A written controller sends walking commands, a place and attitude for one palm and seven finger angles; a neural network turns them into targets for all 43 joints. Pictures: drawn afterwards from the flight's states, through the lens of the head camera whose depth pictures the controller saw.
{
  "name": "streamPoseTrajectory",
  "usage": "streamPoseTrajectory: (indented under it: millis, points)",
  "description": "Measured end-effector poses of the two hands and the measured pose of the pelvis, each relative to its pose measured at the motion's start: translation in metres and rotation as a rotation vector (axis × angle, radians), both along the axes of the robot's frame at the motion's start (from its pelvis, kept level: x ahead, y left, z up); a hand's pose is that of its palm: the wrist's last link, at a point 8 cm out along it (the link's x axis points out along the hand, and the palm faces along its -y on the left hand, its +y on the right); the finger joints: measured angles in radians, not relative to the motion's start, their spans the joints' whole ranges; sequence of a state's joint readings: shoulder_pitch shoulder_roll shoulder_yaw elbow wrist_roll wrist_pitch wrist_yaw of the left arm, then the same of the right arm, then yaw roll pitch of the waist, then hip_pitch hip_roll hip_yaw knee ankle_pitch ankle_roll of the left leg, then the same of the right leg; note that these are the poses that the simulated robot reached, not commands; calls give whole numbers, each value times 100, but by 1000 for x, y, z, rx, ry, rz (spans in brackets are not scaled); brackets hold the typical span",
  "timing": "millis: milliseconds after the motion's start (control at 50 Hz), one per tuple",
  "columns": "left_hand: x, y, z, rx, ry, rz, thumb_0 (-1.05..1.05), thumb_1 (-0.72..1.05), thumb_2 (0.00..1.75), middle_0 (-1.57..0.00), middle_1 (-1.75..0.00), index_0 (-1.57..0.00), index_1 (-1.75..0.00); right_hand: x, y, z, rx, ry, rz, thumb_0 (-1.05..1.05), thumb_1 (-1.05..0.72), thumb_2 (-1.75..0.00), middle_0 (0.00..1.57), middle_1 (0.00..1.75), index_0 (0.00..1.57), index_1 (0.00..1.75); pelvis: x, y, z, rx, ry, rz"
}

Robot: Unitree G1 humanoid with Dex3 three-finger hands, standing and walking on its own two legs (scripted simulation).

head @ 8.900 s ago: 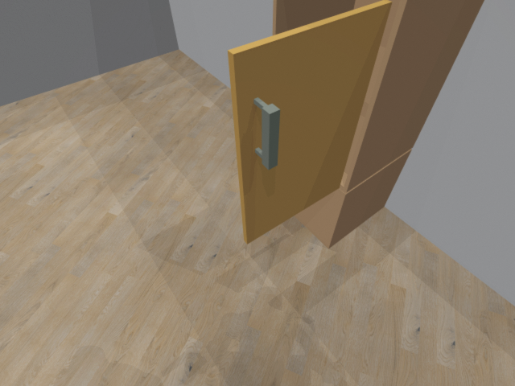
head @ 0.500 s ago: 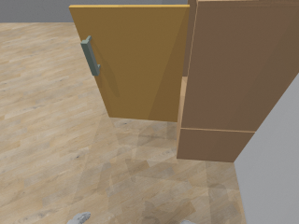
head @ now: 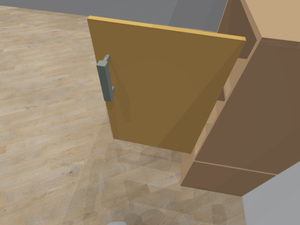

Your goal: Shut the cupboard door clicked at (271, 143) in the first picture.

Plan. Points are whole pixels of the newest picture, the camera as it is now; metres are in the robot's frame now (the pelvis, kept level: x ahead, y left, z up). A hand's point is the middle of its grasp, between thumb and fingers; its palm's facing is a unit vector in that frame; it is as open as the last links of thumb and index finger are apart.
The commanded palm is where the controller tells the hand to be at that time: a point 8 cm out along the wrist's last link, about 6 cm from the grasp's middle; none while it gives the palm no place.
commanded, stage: come to a stop and stand still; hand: left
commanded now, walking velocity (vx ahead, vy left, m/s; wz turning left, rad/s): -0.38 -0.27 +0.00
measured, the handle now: (108, 78) +0.50 +0.19 +0.09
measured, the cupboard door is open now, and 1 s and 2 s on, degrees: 88 88 88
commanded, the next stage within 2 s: look again from close up in 1.66 s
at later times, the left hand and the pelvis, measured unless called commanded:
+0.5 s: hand out of the picture +0.06 +0.16 -0.15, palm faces -0.03 -0.97 -0.26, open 7.4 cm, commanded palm none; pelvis -0.02 -0.04 +0.01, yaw -2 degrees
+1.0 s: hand out of the picture +0.00 +0.11 -0.16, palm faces +0.02 -0.98 -0.19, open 7.4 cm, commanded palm none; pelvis +0.00 -0.06 +0.02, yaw -1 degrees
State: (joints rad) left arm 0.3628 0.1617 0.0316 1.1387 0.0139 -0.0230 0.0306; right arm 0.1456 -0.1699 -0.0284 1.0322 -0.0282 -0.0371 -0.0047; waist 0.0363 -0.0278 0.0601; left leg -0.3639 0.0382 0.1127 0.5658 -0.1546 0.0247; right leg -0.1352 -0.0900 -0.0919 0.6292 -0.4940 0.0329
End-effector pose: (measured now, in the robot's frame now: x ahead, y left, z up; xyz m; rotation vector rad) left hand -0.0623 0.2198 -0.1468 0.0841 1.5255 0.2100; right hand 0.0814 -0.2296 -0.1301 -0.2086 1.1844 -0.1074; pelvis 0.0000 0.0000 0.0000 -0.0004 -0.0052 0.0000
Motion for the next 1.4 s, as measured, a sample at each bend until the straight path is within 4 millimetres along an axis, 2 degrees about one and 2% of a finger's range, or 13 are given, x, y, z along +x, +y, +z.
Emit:
streamPoseTrajectory:
  millis: [80,160,280,380,440,520,600,700,860,1040,1200,1400]
  points:
    - [22,13,-2,4,14,-17,1,91,90,-20,-30,-20,-29,19,17,5,-12,-19,-5,0,-91,-89,19,30,20,30,5,8,3,-2,-3,-14]
    - [55,24,4,18,-55,-45,1,91,90,-20,-30,-20,-29,16,19,9,-15,-12,-33,0,-91,-89,20,30,20,30,0,9,8,-18,7,-30]
    - [102,29,17,56,-188,-103,1,91,90,-20,-29,-20,-29,-14,-6,9,-31,23,-90,0,-91,-89,20,30,20,30,-10,1,11,-31,14,-43]
    - [123,15,25,92,-278,-148,1,91,90,-20,-29,-20,-29,-52,-38,-2,-24,83,-134,0,-91,-89,20,30,20,30,-15,-19,6,-14,16,-33]
    - [120,0,26,105,-283,-166,1,91,90,-20,-29,-20,-29,-75,-55,-9,-13,132,-164,0,-91,-89,20,30,20,30,-18,-31,4,3,12,-30]
    - [113,-22,27,71,-256,-174,1,91,90,-20,-29,-20,-29,-100,-62,-5,-9,195,-185,0,-91,-89,19,30,20,30,-15,-38,10,4,10,-29]
    - [111,-38,15,28,-240,-159,1,92,90,-20,-30,-20,-29,-119,-57,-6,-14,236,-186,0,-91,-89,19,30,20,30,-11,-42,6,-16,13,-20]
    - [105,-43,17,23,-221,-128,1,94,90,-20,-30,-20,-29,-129,-42,-1,23,288,-163,0,-91,-89,19,30,20,30,-10,-50,13,-3,5,-20]
    - [79,-50,22,31,-148,-108,1,93,90,-20,-30,-20,-29,-115,-29,-6,83,273,-147,0,-91,-89,20,30,20,30,-6,-57,17,4,3,-20]
    - [59,-67,19,1,-86,-80,1,91,90,-20,-30,-20,-29,-97,-44,-4,53,256,-136,1,-91,-89,20,30,20,30,5,-62,17,6,2,-21]
    - [61,-75,15,-20,-71,-73,1,91,90,-20,-30,-20,-29,-79,-52,0,25,235,-127,0,-91,-89,19,30,20,30,15,-64,17,6,2,-21]
    - [78,-67,15,-5,-86,-80,1,92,90,-20,-30,-20,-29,-67,-51,1,20,233,-124,0,-91,-89,19,30,20,30,26,-62,17,6,6,-20]
